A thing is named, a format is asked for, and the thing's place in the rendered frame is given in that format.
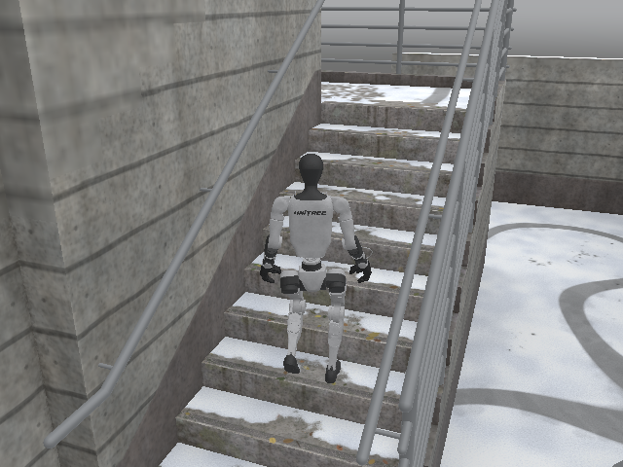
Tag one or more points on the right robot forearm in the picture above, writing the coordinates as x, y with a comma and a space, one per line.
358, 255

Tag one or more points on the robot right upper arm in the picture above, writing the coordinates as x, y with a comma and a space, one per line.
341, 205

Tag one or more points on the left robot foot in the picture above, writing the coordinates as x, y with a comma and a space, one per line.
290, 364

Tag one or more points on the robot right hand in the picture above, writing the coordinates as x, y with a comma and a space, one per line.
367, 272

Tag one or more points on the robot left upper arm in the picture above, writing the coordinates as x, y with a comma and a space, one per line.
276, 222

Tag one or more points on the left robot forearm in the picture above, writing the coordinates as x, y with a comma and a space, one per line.
269, 255

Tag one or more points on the right robot shin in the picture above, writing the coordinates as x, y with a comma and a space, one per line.
334, 338

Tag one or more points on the robot left hand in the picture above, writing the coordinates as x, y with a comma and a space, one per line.
264, 273

